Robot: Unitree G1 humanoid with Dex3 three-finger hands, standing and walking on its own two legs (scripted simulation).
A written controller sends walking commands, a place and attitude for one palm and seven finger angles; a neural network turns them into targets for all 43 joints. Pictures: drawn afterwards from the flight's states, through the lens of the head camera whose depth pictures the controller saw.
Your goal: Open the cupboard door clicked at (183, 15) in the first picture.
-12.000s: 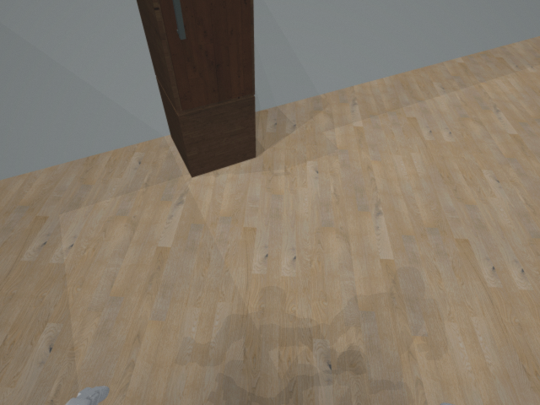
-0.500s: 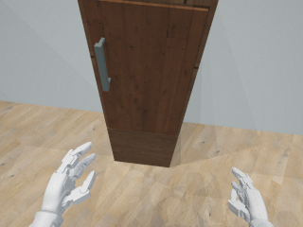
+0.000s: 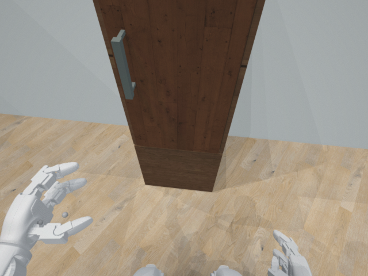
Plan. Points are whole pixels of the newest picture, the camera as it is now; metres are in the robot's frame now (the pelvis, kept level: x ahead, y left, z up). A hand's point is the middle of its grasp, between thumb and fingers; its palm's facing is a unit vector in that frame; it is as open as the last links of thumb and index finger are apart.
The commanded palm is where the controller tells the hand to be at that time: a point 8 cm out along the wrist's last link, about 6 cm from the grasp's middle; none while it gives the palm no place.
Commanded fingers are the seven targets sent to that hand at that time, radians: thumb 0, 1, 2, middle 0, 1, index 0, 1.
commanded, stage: raise the hand with hooked fingers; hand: left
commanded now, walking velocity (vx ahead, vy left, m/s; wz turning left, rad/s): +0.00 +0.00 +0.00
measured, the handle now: (126, 66) +0.59 +0.18 +0.12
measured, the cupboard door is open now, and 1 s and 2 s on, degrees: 0 0 0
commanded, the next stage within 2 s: move the hooked fingers beside the handle in 1.24 s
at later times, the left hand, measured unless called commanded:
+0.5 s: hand (32, 185) +0.26 +0.29 +0.10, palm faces -0.01 -1.00 -0.04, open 13.8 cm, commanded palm +0.24 +0.33 +0.12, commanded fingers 0.00 -0.50 0.30 -0.30 -1.20 -0.30 -1.20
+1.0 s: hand (36, 159) +0.30 +0.29 +0.12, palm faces -0.05 -1.00 -0.02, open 14.0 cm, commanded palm +0.27 +0.33 +0.14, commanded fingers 0.00 -0.50 0.30 -0.30 -1.20 -0.30 -1.20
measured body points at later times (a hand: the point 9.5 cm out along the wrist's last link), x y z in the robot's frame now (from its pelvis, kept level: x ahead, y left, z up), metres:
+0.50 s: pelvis +0.00 +0.02 +0.02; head +0.02 +0.03 +0.47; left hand +0.25 +0.34 +0.11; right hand +0.19 -0.21 -0.04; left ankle +0.01 +0.12 -0.68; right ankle +0.02 -0.11 -0.68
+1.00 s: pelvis +0.01 +0.02 +0.03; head +0.04 +0.02 +0.48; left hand +0.30 +0.34 +0.13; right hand +0.16 -0.24 -0.04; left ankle +0.01 +0.12 -0.68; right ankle +0.02 -0.11 -0.68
